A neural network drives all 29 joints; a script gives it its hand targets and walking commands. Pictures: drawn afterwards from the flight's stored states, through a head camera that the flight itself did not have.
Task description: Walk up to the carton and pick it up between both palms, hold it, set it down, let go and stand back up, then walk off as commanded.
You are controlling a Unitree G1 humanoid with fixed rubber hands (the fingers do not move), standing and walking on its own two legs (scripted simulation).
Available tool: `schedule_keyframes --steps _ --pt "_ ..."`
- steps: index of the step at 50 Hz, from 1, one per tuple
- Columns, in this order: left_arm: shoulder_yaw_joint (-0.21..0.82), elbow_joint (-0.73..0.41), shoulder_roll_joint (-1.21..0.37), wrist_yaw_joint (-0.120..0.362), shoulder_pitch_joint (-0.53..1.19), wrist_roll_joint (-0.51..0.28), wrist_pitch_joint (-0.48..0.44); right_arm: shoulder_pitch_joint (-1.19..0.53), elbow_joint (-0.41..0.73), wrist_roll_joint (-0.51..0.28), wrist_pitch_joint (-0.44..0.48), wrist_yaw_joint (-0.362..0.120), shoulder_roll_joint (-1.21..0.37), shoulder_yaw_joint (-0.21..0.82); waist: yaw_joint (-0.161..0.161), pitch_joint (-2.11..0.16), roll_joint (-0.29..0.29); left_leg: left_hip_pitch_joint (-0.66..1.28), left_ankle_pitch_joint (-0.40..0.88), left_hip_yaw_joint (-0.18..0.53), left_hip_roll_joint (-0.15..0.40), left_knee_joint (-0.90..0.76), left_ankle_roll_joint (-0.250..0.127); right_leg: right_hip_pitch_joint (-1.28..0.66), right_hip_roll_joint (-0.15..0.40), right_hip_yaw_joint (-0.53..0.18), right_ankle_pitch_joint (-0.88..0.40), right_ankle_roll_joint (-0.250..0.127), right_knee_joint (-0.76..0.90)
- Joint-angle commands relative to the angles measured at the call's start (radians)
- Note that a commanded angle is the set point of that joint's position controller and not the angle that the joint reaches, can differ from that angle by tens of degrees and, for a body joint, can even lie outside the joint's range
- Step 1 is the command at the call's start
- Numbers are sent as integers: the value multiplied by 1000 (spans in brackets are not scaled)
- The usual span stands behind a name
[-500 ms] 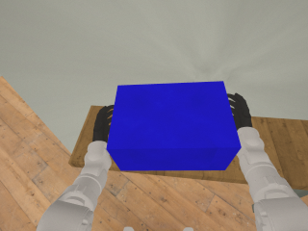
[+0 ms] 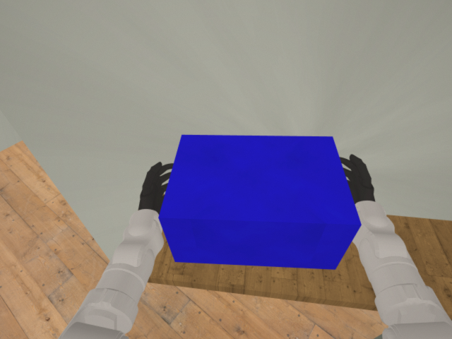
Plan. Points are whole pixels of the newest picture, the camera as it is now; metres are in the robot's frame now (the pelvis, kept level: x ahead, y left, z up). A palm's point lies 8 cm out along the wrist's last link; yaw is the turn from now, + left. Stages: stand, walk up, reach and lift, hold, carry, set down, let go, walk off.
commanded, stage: reach and lift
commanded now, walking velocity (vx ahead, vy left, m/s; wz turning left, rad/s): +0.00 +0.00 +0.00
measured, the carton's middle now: (254, 198) +0.37 -0.03 +0.06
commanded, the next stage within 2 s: hold in 1.78 s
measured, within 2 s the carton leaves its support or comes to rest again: neither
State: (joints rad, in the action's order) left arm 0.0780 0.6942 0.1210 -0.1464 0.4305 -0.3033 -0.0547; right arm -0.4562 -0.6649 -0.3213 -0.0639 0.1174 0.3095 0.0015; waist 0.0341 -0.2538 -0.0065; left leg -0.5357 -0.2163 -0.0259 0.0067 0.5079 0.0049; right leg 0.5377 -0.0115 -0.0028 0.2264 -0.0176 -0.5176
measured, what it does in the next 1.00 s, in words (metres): stands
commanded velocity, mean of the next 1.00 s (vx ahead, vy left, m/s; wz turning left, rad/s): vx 0.00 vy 0.00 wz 0.00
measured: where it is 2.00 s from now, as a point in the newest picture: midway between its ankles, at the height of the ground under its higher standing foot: outside the picture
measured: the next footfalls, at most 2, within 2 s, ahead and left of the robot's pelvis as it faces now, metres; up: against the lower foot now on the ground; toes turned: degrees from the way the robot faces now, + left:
none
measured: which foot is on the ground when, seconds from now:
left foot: down 0.00-1.00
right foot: down 0.00-1.00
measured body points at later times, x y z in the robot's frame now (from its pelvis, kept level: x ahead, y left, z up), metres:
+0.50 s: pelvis -0.02 +0.00 +0.01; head -0.03 +0.00 +0.46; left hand +0.33 +0.18 +0.10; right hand +0.36 -0.21 +0.13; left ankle +0.01 +0.12 -0.73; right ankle +0.00 -0.11 -0.73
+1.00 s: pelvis -0.02 +0.00 +0.01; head -0.04 -0.01 +0.46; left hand +0.35 +0.19 +0.14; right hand +0.38 -0.20 +0.16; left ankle +0.01 +0.12 -0.73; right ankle +0.00 -0.11 -0.73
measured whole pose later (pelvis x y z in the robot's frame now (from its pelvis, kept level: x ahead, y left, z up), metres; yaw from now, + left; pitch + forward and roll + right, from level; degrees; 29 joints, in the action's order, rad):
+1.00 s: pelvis -0.02 +0.00 +0.01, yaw +0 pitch +9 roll +0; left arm -0.09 0.38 0.14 -0.12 0.47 -0.17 0.38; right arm -0.62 -0.51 -0.18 -0.41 0.11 0.26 -0.08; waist 0.03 -0.23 -0.01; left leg -0.42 -0.13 -0.02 0.01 0.39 0.00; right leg 0.42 -0.01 0.00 0.15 -0.02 -0.41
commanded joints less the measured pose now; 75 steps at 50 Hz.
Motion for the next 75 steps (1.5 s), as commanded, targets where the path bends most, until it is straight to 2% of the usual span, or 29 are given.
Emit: schedule_keyframes --steps 1,5,10,11,21,22,26,29,30,31,35,36,37,38,40,41,42,44,46,52,54,56,59,62,66,68,72,73,75 --pt "419 -622 -714 99 587 119 23 -611 593 -24 8 -221 -763 500 5 -445 53 513 623 159 -6 -4 40 -258 -97 -14 -408 23 131" --pt "491 -801 -713 95 601 74 57 -607 786 -32 -17 -208 -777 561 -9 -558 43 527 634 154 -27 1 44 -272 -98 -10 -478 32 121" --pt "448 -746 -669 111 619 77 122 -656 807 5 -81 -193 -775 522 -9 -515 92 454 428 135 -36 -39 11 -314 -82 -27 -384 34 138" --pt "471 -791 -699 107 608 67 140 -669 835 1 -91 -196 -757 525 -13 -545 92 481 480 146 -29 -42 18 -311 -93 -16 -403 28 137" --pt "346 -757 -661 143 789 103 273 -754 649 18 -193 -197 -754 389 -4 -410 49 436 283 117 -32 -130 13 -337 -71 -25 -236 16 170" --pt "360 -827 -662 141 830 82 267 -780 710 0 -190 -202 -792 419 14 -459 56 439 312 118 -32 -121 9 -353 -70 -27 -273 15 159" --pt "312 -771 -643 148 896 79 297 -825 634 20 -224 -204 -811 377 14 -441 73 410 234 107 -42 -141 -1 -341 -61 -31 -202 18 173" --pt "294 -750 -644 156 964 80 318 -832 554 32 -245 -204 -802 336 -14 -419 39 394 187 105 -38 -161 10 -347 -56 -29 -168 13 178" --pt "291 -761 -647 159 981 69 318 -878 599 16 -239 -205 -834 364 10 -461 54 389 204 104 -40 -154 4 -374 -52 -33 -192 17 172" --pt "282 -734 -635 158 969 72 333 -840 523 19 -256 -207 -813 329 -12 -436 36 401 185 102 -47 -160 9 -353 -51 -37 -175 15 180" --pt "209 -580 -605 186 964 112 366 -914 467 43 -263 -196 -816 302 -5 -394 76 342 109 79 -57 -182 -14 -391 -38 -36 -109 29 198" --pt "171 -546 -593 194 985 121 366 -944 452 38 -265 -197 -847 304 18 -388 100 322 91 74 -62 -181 -35 -398 -30 -46 -83 35 205" --pt "201 -562 -621 195 1010 111 368 -950 432 41 -265 -201 -835 294 -8 -411 66 342 75 78 -59 -191 -21 -387 -27 -43 -54 29 204" --pt "184 -550 -613 198 1017 121 374 -971 443 34 -264 -196 -858 301 10 -409 77 323 70 71 -63 -187 -32 -408 -24 -54 -56 30 206" --pt "193 -577 -626 204 1037 110 365 -996 472 25 -255 -194 -879 318 7 -463 95 334 103 66 -64 -184 -33 -435 -28 -46 -115 40 195" --pt "203 -558 -633 208 1018 99 371 -963 454 36 -258 -189 -853 294 -30 -435 83 322 95 68 -60 -193 -24 -444 -29 -47 -122 38 197" --pt "184 -568 -613 209 1028 101 370 -1012 495 17 -254 -184 -881 326 8 -468 103 310 114 64 -69 -187 -33 -476 -28 -46 -137 44 198" --pt "158 -510 -608 220 976 124 381 -1001 484 28 -255 -173 -871 310 -1 -428 129 307 119 63 -67 -192 -37 -485 -27 -48 -162 51 202" --pt "186 -583 -619 217 997 122 382 -947 443 18 -263 -170 -860 309 -25 -439 86 341 153 68 -63 -195 -19 -493 -30 -44 -196 48 201" --pt "191 -646 -604 220 931 133 409 -936 550 -30 -267 -137 -858 353 -30 -480 83 366 265 72 -68 -171 -5 -586 -37 -49 -394 56 182" --pt "220 -734 -612 215 916 137 416 -887 550 -58 -271 -133 -825 359 -52 -496 27 418 349 78 -65 -156 19 -593 -48 -41 -480 54 167" --pt "246 -802 -615 212 849 116 427 -851 652 -92 -276 -113 -824 403 -61 -540 51 450 470 86 -68 -126 30 -647 -59 -47 -631 59 152" --pt "278 -882 -629 201 834 114 453 -847 705 -126 -290 -111 -790 416 -67 -520 -4 495 562 101 -58 -115 54 -623 -73 -46 -655 52 147" --pt "320 -892 -664 202 716 123 509 -786 716 -135 -310 -120 -672 370 -119 -403 -74 564 646 128 -27 -124 92 -525 -87 -37 -553 41 173" --pt "231 -778 -632 217 659 198 566 -898 745 -126 -317 -139 -657 365 -58 -377 -9 548 576 106 -31 -144 56 -546 -73 -42 -482 40 206" --pt "210 -780 -649 224 624 211 586 -871 728 -122 -321 -141 -613 341 -70 -310 -6 566 598 113 -13 -159 64 -530 -83 -29 -450 40 204" --pt "152 -750 -627 233 668 240 590 -942 748 -151 -314 -155 -675 387 13 -306 6 551 535 84 -35 -159 32 -530 -75 -29 -425 36 223" --pt "144 -741 -633 231 675 239 590 -933 706 -132 -322 -156 -671 370 -4 -268 26 528 495 83 -36 -175 31 -533 -74 -31 -417 37 225" --pt "141 -742 -633 235 704 234 579 -951 736 -139 -319 -158 -721 399 15 -280 62 505 462 72 -49 -177 13 -558 -73 -38 -432 41 228"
